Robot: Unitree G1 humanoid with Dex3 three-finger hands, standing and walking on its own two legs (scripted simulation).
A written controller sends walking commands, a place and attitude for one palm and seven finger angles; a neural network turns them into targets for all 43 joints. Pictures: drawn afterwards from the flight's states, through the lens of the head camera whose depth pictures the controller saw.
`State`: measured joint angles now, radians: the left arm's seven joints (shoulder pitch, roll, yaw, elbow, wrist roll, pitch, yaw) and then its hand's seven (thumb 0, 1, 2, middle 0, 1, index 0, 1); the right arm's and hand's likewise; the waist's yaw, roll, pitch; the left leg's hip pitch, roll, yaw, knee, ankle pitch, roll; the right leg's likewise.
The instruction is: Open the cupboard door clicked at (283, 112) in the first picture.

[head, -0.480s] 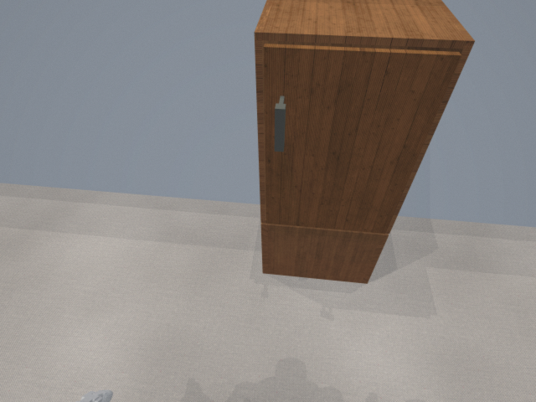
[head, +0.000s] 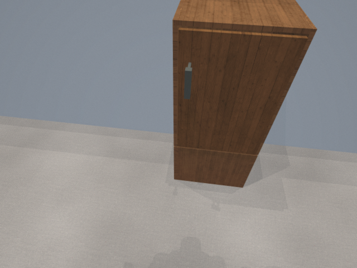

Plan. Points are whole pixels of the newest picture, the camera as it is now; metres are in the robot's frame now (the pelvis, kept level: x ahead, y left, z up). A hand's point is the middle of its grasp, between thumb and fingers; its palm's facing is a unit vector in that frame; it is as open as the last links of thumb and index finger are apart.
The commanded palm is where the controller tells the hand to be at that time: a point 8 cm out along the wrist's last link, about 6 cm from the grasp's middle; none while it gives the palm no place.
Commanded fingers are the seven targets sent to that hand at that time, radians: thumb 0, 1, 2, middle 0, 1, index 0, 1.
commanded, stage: stand and wait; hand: left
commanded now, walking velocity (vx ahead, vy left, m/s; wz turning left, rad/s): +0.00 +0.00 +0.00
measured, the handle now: (188, 80) +0.73 +0.01 +0.02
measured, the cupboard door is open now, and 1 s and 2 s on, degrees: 0 0 0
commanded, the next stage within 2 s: look at it before walking up in 0.34 s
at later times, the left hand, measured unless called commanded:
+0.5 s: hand out of the picture +0.06 +0.24 -0.16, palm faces -0.01 -0.95 -0.31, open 7.4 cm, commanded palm none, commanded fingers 0.00 0.90 0.90 -0.20 -0.30 -0.20 -0.30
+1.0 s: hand out of the picture +0.07 +0.24 -0.16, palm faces +0.00 -0.95 -0.32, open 7.4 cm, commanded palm none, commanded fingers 0.00 0.90 0.90 -0.20 -0.30 -0.20 -0.30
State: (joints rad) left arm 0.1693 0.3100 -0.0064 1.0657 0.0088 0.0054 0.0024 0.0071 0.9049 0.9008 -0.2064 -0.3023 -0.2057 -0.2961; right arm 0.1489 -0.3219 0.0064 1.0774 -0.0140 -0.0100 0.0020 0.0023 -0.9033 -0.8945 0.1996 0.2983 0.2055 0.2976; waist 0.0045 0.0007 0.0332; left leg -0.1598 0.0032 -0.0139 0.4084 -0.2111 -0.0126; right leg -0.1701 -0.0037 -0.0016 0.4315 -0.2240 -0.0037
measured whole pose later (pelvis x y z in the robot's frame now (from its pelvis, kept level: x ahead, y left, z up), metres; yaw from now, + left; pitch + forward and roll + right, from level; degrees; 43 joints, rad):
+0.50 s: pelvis +0.00 +0.00 +0.00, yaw +0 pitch -2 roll +0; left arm 0.16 0.31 0.00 1.09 0.01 0.00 0.00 0.01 0.91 0.90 -0.21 -0.30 -0.20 -0.30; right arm 0.16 -0.31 0.01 1.12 -0.01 -0.01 0.00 0.00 -0.90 -0.89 0.20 0.30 0.21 0.30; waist 0.00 0.00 0.03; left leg -0.15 0.00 -0.01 0.38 -0.19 -0.01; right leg -0.16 -0.01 0.00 0.40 -0.20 0.00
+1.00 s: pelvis +0.01 +0.00 +0.00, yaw +0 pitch -2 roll +0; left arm 0.16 0.30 0.00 1.10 0.01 0.00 0.01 0.01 0.91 0.90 -0.21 -0.30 -0.20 -0.30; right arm 0.14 -0.31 0.01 1.12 -0.01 -0.02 0.00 0.00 -0.90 -0.89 0.20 0.30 0.20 0.30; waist 0.01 0.00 0.03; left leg -0.13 0.01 -0.01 0.35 -0.19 -0.01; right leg -0.14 0.00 0.00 0.38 -0.21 0.00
